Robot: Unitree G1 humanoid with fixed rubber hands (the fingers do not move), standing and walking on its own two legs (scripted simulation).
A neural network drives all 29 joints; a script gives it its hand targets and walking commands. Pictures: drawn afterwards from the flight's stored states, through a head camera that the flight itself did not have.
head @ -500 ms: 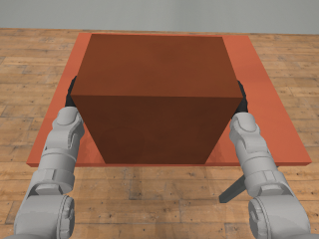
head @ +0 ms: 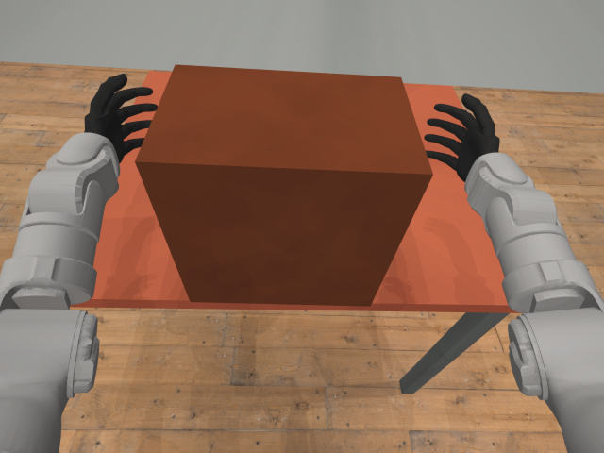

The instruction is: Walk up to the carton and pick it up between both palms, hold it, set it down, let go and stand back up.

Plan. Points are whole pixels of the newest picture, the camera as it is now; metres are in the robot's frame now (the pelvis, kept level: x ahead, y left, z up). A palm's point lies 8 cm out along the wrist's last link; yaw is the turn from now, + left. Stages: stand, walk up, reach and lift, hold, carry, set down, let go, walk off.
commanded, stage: set down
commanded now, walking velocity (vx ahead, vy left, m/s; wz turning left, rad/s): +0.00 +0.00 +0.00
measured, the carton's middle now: (285, 200) +0.43 +0.05 +0.08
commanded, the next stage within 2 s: none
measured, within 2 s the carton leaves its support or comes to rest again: neither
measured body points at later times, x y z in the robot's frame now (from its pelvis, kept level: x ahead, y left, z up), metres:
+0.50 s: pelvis +0.00 +0.01 +0.00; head +0.01 +0.02 +0.45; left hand +0.43 +0.28 +0.26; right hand +0.45 -0.20 +0.25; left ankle +0.02 +0.13 -0.75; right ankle +0.02 -0.10 -0.75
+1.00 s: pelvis +0.01 +0.01 +0.00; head -0.01 +0.03 +0.45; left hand +0.39 +0.29 +0.20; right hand +0.40 -0.20 +0.19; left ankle +0.02 +0.13 -0.75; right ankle +0.02 -0.10 -0.75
